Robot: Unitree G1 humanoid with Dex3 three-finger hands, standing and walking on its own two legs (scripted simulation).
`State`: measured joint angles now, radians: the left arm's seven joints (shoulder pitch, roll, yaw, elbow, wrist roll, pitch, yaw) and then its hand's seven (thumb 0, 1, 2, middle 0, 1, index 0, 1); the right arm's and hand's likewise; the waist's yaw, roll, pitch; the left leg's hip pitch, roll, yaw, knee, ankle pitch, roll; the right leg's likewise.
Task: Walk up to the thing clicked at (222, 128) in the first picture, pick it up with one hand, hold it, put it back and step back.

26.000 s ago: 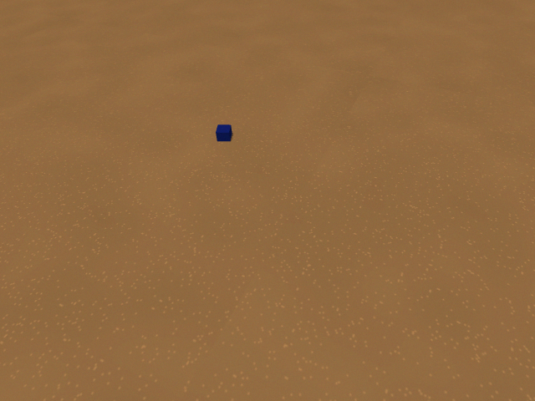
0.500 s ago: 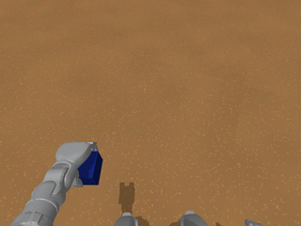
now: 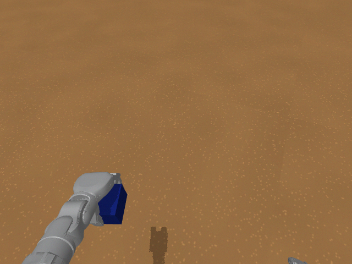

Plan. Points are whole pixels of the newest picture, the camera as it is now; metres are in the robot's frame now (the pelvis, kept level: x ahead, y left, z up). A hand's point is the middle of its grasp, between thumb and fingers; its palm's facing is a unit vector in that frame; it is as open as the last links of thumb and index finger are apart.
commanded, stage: hold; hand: left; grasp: from above
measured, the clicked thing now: (106, 203) +0.32 +0.22 -0.09
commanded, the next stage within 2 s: crouch in 1.76 s
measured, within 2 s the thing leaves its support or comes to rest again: neither
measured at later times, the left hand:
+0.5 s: hand (97, 199) +0.30 +0.22 -0.02, palm faces -0.45 -0.01 -0.89, open 11.1 cm
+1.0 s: hand (97, 206) +0.28 +0.20 -0.01, palm faces -0.45 -0.02 -0.89, open 11.1 cm
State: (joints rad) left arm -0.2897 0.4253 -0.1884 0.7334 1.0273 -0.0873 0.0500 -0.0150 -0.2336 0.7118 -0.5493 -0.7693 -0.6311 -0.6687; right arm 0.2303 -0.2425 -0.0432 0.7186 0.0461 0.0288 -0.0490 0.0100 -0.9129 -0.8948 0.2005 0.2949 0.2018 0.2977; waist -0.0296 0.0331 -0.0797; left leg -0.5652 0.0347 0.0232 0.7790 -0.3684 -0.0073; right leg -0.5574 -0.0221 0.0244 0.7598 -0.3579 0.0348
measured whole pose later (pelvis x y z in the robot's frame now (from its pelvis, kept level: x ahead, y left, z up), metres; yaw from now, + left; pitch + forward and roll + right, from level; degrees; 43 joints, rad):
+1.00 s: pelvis -0.02 -0.01 +0.02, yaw -1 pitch +2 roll +1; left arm -0.21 0.44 -0.20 0.56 0.99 -0.11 -0.07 -0.01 -0.20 0.69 -0.52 -0.79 -0.60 -0.69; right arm 0.17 -0.25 -0.02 0.68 0.06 0.06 -0.08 0.01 -0.91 -0.89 0.20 0.29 0.20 0.30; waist 0.00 0.05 -0.02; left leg -0.35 0.03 0.04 0.58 -0.26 -0.01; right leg -0.37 -0.02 0.04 0.60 -0.27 0.03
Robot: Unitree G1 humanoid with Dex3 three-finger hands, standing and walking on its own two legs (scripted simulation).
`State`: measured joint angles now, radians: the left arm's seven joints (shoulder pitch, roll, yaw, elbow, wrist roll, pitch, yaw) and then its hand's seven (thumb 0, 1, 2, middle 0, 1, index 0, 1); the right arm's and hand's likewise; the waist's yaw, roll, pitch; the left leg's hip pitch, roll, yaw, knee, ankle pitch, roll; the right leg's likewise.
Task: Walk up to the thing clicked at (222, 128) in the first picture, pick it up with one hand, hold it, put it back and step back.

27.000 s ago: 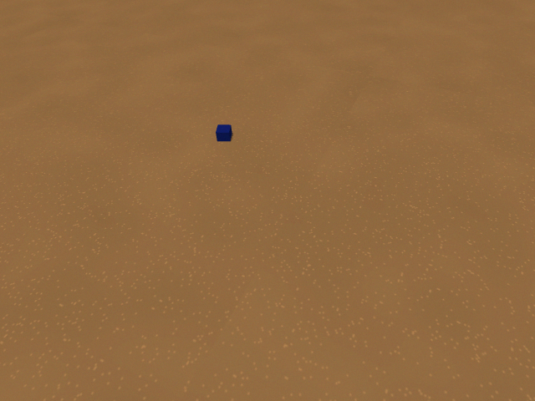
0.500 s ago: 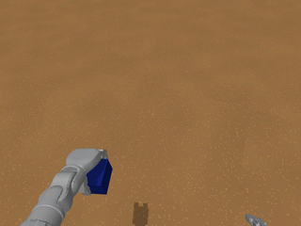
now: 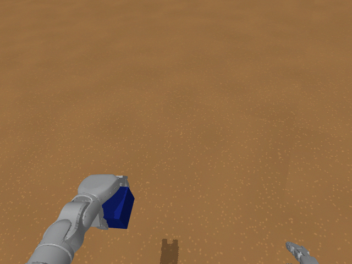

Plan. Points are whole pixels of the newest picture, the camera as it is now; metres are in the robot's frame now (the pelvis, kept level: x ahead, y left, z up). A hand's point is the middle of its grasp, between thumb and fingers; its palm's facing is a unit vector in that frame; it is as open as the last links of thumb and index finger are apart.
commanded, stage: hold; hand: left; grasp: from above
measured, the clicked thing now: (112, 206) +0.30 +0.21 -0.06
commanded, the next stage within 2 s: crouch in 0.76 s
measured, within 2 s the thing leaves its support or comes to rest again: neither
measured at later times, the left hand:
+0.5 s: hand (101, 204) +0.29 +0.22 -0.02, palm faces -0.46 -0.03 -0.89, open 11.1 cm
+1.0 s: hand (102, 200) +0.30 +0.23 -0.02, palm faces -0.45 -0.03 -0.89, open 11.1 cm
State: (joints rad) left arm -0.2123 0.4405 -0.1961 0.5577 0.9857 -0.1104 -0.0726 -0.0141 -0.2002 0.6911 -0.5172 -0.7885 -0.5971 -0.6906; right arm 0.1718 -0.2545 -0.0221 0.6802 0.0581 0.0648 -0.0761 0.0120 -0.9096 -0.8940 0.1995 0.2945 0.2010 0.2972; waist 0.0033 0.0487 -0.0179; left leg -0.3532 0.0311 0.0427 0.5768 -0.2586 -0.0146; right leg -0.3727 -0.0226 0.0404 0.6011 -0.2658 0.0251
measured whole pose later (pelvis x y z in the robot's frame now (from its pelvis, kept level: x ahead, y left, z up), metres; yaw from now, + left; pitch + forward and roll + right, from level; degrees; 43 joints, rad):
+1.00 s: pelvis +0.02 +0.00 +0.01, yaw +0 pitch +2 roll +0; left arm -0.20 0.44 -0.19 0.57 1.00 -0.11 -0.06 -0.02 -0.20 0.69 -0.52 -0.79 -0.60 -0.69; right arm 0.16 -0.25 -0.03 0.67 0.07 0.12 -0.08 0.01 -0.91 -0.90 0.20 0.29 0.20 0.30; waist 0.01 0.04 -0.01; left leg -0.28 0.03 0.04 0.50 -0.25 -0.01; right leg -0.30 -0.03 0.04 0.52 -0.25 0.03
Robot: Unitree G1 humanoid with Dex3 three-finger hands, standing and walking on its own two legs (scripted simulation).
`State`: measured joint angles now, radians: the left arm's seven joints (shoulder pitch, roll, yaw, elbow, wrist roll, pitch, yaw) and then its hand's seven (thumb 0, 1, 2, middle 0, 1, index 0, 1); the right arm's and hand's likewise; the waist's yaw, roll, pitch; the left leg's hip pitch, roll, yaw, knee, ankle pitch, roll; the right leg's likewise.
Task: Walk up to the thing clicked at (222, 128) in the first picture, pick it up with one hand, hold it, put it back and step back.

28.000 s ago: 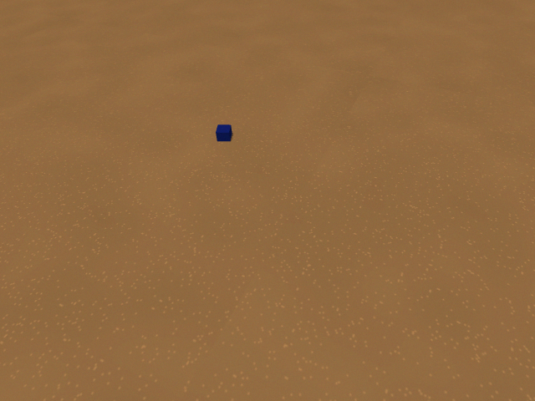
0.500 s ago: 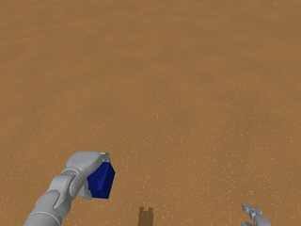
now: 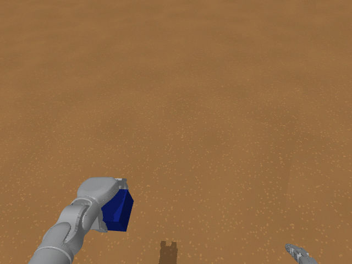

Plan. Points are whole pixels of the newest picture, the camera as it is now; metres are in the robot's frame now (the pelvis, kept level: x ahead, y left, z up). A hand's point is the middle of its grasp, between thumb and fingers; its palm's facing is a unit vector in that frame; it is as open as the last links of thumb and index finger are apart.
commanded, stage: crouch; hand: left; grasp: from above
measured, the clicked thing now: (111, 209) +0.29 +0.21 -0.06
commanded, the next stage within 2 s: lower in 1.88 s
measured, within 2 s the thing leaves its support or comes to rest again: neither
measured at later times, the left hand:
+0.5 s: hand (117, 223) +0.32 +0.25 -0.22, palm faces -0.42 +0.08 -0.91, open 11.1 cm
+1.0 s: hand (129, 237) +0.35 +0.27 -0.45, palm faces -0.46 +0.03 -0.89, open 11.1 cm
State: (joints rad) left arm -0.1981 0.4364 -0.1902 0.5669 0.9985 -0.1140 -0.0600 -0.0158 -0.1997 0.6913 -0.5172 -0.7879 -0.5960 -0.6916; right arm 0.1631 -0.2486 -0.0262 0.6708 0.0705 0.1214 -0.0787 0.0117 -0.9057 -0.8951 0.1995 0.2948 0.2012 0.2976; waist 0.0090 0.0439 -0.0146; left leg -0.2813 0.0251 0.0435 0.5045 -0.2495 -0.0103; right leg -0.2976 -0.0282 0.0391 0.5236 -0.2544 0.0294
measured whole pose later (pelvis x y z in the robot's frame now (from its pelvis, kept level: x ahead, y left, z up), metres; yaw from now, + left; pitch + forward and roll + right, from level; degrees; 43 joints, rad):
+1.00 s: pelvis -0.07 +0.01 -0.31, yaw -1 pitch +37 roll -5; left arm -0.73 0.58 0.03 1.18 1.27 -0.24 0.32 -0.02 -0.19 0.68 -0.51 -0.80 -0.59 -0.70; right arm 0.18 -0.23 -0.04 0.74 -0.08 -0.02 0.05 0.01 -0.91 -0.89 0.20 0.29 0.20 0.30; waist -0.14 0.03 -0.19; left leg -1.97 0.01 -0.08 1.97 -0.65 0.00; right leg -1.91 -0.02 -0.01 1.92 -0.66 0.05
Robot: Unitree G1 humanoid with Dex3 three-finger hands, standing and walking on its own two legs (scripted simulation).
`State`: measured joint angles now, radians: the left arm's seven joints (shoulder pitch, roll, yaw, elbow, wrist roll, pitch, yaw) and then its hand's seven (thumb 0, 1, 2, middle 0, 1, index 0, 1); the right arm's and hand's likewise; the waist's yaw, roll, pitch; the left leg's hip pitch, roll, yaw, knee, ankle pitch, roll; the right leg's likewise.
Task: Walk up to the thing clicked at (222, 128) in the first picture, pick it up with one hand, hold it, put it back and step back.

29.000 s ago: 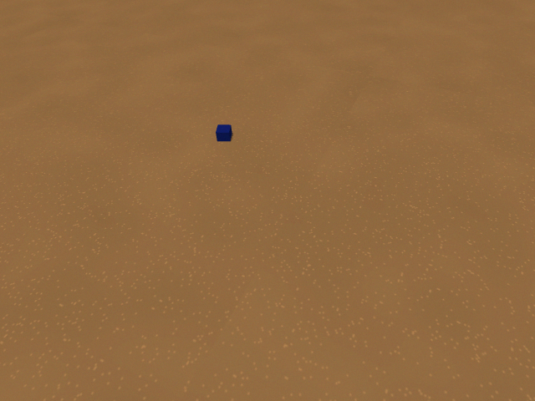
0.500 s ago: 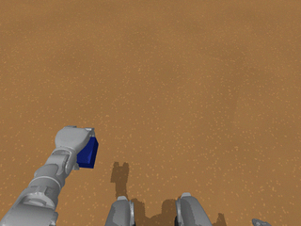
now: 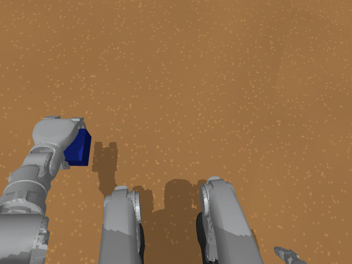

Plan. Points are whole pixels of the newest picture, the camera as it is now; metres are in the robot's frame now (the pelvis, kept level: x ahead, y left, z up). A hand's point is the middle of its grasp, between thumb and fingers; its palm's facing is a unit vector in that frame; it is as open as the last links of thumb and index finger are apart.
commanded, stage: crouch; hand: left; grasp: from above
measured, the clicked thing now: (70, 147) +0.42 +0.26 -0.18
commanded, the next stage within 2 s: lower in 0.88 s
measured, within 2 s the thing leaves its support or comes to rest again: neither
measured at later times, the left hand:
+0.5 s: hand (71, 150) +0.43 +0.28 -0.24, palm faces -0.47 +0.01 -0.88, open 11.1 cm
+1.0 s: hand (75, 151) +0.44 +0.28 -0.28, palm faces -0.47 +0.01 -0.88, open 11.1 cm
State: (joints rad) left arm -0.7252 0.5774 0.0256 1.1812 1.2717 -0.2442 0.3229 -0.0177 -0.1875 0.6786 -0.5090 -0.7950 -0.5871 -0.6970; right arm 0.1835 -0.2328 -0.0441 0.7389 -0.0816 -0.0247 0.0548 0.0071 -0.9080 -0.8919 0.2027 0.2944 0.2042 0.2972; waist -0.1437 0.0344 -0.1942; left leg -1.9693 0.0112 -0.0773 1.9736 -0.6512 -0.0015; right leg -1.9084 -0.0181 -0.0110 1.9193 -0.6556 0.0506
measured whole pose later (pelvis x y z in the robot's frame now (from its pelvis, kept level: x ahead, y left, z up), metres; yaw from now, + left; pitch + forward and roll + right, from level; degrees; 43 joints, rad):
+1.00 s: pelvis -0.01 +0.00 -0.12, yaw -3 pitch +34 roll -8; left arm -0.90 0.74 0.10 1.41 1.34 -0.32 0.38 -0.02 -0.19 0.68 -0.51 -0.79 -0.59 -0.70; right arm 0.13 -0.25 0.02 0.77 -0.14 -0.03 0.13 0.00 -0.93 -0.90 0.20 0.30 0.20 0.30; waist -0.19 -0.01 -0.08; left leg -2.30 0.00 -0.14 2.38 -0.68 -0.02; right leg -2.22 0.01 -0.03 2.30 -0.68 0.06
